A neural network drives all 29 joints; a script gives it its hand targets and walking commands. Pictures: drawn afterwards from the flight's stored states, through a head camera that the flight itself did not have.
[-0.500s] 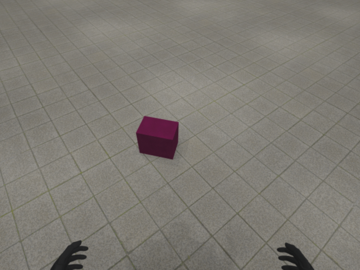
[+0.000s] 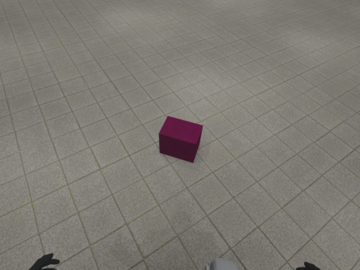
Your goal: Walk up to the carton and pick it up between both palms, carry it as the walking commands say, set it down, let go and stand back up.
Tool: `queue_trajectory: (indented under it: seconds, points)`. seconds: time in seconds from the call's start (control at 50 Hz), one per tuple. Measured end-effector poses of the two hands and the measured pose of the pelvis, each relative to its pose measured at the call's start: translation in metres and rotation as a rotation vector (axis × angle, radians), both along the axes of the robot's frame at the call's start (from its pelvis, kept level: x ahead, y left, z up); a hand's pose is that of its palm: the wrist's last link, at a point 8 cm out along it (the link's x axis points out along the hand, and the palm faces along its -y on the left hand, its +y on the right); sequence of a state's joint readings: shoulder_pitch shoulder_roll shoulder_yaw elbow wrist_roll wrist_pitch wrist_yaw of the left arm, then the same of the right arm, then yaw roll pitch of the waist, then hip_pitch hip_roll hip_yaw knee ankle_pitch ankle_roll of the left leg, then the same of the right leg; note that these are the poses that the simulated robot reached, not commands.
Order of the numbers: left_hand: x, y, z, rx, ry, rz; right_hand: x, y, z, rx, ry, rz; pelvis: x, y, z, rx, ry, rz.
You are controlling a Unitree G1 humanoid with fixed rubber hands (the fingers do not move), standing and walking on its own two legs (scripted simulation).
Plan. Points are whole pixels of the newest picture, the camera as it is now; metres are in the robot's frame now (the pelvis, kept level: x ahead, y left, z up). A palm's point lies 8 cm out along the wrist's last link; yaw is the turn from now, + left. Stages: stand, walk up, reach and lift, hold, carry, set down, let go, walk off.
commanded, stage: walk up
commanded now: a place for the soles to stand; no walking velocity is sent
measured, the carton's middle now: (180, 139) +0.95 -0.01 -0.66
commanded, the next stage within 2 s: none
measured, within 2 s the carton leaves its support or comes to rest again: neither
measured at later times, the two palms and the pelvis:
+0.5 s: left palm (30, 245) +0.18 +0.35 -0.10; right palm (302, 250) +0.19 -0.29 -0.10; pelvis +0.11 +0.02 -0.01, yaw +4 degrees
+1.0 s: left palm (43, 211) +0.26 +0.36 -0.10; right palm (282, 199) +0.32 -0.28 -0.10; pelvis +0.23 +0.03 -0.02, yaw +6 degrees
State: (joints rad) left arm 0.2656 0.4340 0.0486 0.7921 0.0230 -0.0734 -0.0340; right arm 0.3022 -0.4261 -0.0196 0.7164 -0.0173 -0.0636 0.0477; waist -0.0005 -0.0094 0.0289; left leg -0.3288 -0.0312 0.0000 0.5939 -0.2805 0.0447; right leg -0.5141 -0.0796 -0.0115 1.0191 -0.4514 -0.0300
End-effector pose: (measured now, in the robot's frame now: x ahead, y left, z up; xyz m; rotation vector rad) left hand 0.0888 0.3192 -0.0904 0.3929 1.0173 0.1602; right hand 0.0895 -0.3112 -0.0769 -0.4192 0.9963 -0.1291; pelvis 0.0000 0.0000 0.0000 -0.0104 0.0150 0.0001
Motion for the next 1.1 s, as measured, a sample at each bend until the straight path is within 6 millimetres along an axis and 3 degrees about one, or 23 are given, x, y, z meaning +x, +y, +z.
queue_trajectory:
  seconds: [0.18, 0.22, 0.3, 0.42, 0.5, 0.6, 0.7, 0.74, 0.86, 0.96, 1.02, 1.1]
  points:
    - [0.055, -0.009, 0.006, 0.027, -0.045, -0.019, 0.030, -0.010, -0.014, 0.024, 0.030, -0.010, 0.039, -0.011, -0.005, 0.026, 0.013, 0.002]
    - [0.057, -0.009, 0.002, 0.043, -0.057, -0.009, 0.042, -0.012, -0.023, 0.028, 0.018, -0.007, 0.047, -0.014, -0.013, 0.027, -0.005, 0.011]
    - [0.053, 0.001, 0.008, 0.059, -0.053, 0.032, 0.069, -0.002, -0.022, 0.047, -0.005, 0.025, 0.065, -0.008, -0.011, 0.014, -0.034, 0.038]
    - [0.063, 0.024, -0.006, 0.037, -0.012, 0.057, 0.094, 0.018, -0.024, 0.032, 0.012, 0.056, 0.089, 0.013, -0.017, -0.002, -0.031, 0.060]
    - [0.089, 0.029, -0.005, 0.024, -0.021, 0.069, 0.101, 0.022, -0.019, 0.007, 0.049, 0.051, 0.108, 0.019, -0.013, 0.010, -0.023, 0.073]
    - [0.123, 0.024, 0.001, 0.014, -0.020, 0.060, 0.125, 0.015, -0.009, -0.014, 0.063, 0.047, 0.133, 0.016, -0.005, 0.017, 0.003, 0.071]
    - [0.150, 0.015, 0.003, 0.036, -0.026, 0.053, 0.148, 0.005, -0.020, 0.006, 0.078, 0.042, 0.158, 0.005, -0.009, 0.035, 0.019, 0.068]
    - [0.154, 0.012, 0.000, 0.053, -0.033, 0.057, 0.160, 0.002, -0.028, 0.016, 0.068, 0.039, 0.168, 0.000, -0.015, 0.039, 0.004, 0.073]
    - [0.151, 0.019, 0.009, 0.070, -0.009, 0.099, 0.200, 0.012, -0.027, 0.048, 0.028, 0.062, 0.196, 0.005, -0.010, 0.037, -0.035, 0.090]
    - [0.161, 0.031, -0.004, 0.035, 0.030, 0.113, 0.222, 0.026, -0.026, 0.033, 0.049, 0.085, 0.217, 0.019, -0.014, 0.016, -0.018, 0.104]
    - [0.178, 0.038, -0.012, 0.022, 0.028, 0.123, 0.235, 0.031, -0.026, 0.009, 0.049, 0.091, 0.230, 0.027, -0.018, 0.020, -0.024, 0.111]
    - [0.211, 0.035, -0.008, 0.010, 0.002, 0.115, 0.252, 0.027, -0.014, -0.017, 0.048, 0.087, 0.247, 0.025, -0.012, 0.027, -0.012, 0.111]
